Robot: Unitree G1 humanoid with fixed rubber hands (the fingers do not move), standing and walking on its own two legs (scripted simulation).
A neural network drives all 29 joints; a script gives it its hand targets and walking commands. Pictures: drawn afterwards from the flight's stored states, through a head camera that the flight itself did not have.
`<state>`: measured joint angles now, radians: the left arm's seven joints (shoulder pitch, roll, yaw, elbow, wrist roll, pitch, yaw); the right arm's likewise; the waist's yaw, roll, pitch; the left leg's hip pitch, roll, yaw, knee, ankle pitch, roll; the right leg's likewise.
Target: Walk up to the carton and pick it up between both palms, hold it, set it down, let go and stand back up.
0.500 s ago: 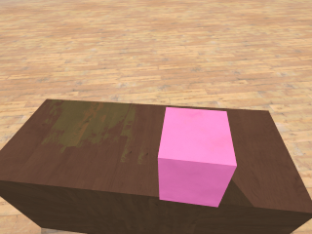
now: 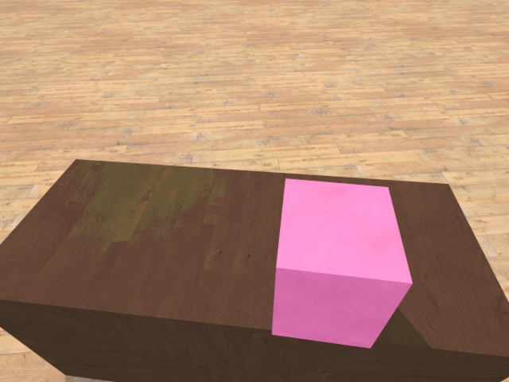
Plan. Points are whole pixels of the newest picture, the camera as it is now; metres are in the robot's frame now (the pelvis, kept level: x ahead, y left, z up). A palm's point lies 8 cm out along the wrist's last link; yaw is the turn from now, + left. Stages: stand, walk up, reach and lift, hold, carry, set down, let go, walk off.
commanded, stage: stand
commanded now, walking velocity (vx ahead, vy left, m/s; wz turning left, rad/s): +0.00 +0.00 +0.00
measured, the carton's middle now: (327, 263) +0.39 -0.12 -0.06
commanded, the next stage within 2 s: none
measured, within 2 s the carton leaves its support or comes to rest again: neither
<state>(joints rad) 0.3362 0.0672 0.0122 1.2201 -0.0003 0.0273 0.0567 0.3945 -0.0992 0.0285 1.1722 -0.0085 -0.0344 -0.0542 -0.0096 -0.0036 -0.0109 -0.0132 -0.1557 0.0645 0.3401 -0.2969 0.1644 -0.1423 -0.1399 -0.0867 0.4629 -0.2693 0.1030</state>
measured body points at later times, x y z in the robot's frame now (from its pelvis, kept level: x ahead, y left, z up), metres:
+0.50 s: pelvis +0.02 +0.01 -0.01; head +0.03 -0.01 +0.44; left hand +0.00 +0.21 -0.17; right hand -0.08 -0.18 -0.17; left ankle -0.07 +0.01 -0.73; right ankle -0.02 -0.16 -0.73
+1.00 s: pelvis +0.03 -0.01 -0.01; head +0.03 +0.00 +0.44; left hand -0.04 +0.17 -0.17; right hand +0.00 -0.23 -0.17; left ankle -0.07 +0.01 -0.73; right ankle -0.02 -0.16 -0.73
